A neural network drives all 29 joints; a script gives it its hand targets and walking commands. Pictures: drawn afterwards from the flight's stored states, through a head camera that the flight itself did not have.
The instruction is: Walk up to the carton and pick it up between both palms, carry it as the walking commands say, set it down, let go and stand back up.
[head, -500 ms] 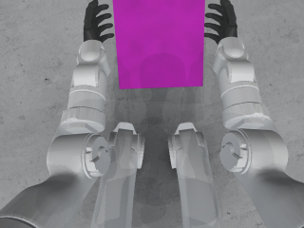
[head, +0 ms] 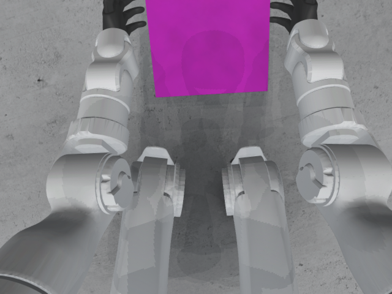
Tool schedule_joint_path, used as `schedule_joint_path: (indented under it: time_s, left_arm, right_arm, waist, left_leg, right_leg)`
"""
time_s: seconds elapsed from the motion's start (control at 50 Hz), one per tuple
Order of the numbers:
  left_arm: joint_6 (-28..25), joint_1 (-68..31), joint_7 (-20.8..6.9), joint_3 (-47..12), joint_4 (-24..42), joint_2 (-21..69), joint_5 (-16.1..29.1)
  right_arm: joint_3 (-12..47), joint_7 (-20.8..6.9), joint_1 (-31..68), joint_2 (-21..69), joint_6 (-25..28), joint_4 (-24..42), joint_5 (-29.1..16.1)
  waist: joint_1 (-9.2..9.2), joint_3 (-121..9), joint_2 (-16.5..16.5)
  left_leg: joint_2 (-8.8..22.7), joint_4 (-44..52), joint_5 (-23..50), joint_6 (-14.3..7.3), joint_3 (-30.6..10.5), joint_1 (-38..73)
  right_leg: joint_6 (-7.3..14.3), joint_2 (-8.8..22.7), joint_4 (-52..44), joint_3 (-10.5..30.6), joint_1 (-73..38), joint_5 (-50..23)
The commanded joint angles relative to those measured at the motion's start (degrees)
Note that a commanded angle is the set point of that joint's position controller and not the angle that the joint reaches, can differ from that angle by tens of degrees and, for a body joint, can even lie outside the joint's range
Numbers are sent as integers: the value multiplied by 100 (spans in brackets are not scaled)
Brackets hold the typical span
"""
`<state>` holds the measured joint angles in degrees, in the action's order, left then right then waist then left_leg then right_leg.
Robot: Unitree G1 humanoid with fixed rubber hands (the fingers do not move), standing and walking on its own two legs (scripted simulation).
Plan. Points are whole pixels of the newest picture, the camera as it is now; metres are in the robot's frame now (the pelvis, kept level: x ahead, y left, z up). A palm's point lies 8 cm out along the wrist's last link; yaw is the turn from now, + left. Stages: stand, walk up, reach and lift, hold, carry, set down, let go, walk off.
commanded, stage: set down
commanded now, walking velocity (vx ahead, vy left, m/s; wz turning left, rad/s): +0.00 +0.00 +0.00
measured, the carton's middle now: (207, 24) +0.54 -0.01 -0.26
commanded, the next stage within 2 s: none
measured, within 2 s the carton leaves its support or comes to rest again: rests again in 1.10 s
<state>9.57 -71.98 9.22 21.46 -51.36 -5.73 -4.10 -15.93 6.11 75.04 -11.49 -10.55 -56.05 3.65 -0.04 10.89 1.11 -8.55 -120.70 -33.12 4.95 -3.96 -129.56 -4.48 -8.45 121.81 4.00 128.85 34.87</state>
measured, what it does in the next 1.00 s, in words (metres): stands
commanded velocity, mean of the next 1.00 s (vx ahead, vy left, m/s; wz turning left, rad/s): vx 0.00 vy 0.00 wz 0.00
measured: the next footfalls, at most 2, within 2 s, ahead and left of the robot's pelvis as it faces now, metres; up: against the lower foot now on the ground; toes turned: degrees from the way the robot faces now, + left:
none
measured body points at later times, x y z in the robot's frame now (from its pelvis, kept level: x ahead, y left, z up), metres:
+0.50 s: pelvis +0.00 +0.00 -0.02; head +0.36 -0.02 +0.24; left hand +0.53 +0.14 -0.20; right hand +0.54 -0.16 -0.21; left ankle +0.11 +0.12 -0.36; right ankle +0.10 -0.12 -0.36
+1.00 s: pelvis +0.00 +0.00 -0.03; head +0.37 -0.02 +0.23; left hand +0.53 +0.15 -0.22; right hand +0.53 -0.16 -0.23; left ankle +0.11 +0.12 -0.36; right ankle +0.10 -0.12 -0.36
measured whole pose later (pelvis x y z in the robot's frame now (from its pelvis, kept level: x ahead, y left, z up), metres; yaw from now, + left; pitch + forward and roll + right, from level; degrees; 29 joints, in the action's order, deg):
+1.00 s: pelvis +0.00 +0.00 -0.03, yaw +1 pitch +35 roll +1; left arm 6.9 -79.6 5.2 18.9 -62.3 -11.1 -0.1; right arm -10.2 3.7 80.3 -15.8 -7.9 -64.3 0.3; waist -0.5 21.2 2.3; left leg -6.1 -128.5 -36.0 3.9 -2.0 -127.6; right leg -1.5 -4.5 130.0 1.7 127.3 37.6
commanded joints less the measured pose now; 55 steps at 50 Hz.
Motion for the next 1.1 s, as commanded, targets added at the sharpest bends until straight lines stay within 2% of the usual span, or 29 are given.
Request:
schedule_joint_path:
  time_s: [0.0, 0.28, 0.58, 1.08]
  left_arm:
    - [-153, -3266, -1445, -2189, 152, 4605, 389]
    - [-306, -3408, -1480, -2073, -40, 4360, 502]
    - [-305, -3459, -1583, -1805, -389, 4221, 510]
    - [-360, -3244, -1765, -1681, -727, 4215, 683]
  right_arm:
    - [1847, -1463, 3242, 4766, 351, 597, -501]
    - [1776, -1461, 3287, 4483, 469, 260, -541]
    - [1696, -1520, 3469, 4247, 489, 86, -539]
    - [1861, -1573, 3596, 3982, 624, 182, -706]
  waist:
    - [38, -6016, -189]
    - [73, -5261, -141]
    - [85, -4512, -185]
    - [94, -3949, -235]
  left_leg:
    - [-95, 635, 2102, -351, 823, 2973]
    - [-90, 281, 2150, -367, 739, 2618]
    - [-75, 137, 1804, -409, 658, 2295]
    - [-46, -152, 1970, -390, 586, 1964]
  right_leg:
    - [242, -3, -859, -777, -2657, -2283]
    - [312, 27, -552, -616, -2405, -2393]
    - [419, 79, -416, -518, -2207, -2044]
    - [523, 125, -195, -394, -2232, -2265]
